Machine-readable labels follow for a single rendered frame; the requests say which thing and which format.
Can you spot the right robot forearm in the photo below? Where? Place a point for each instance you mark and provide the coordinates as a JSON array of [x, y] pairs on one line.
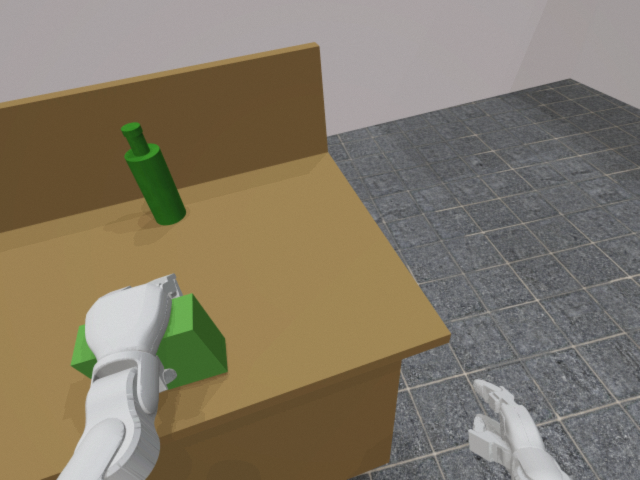
[[535, 464]]

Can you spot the table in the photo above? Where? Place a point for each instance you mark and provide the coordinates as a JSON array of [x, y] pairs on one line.
[[316, 307]]

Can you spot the robot right hand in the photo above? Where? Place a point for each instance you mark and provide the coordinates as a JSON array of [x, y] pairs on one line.
[[496, 441]]

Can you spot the left robot forearm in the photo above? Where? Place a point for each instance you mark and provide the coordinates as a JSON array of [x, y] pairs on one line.
[[119, 441]]

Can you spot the robot left hand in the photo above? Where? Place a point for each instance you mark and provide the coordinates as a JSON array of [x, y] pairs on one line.
[[133, 318]]

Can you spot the sponge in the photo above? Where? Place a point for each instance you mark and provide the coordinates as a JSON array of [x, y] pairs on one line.
[[192, 345]]

